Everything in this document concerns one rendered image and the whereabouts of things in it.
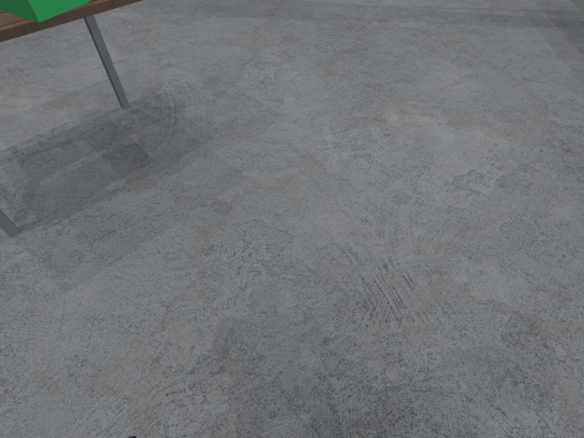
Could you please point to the carton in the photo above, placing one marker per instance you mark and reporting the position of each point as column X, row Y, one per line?
column 39, row 10

